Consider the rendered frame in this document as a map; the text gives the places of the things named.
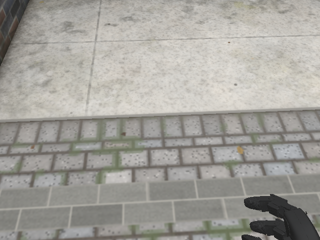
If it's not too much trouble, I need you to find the right robot hand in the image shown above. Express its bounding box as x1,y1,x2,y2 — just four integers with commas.
241,194,320,240

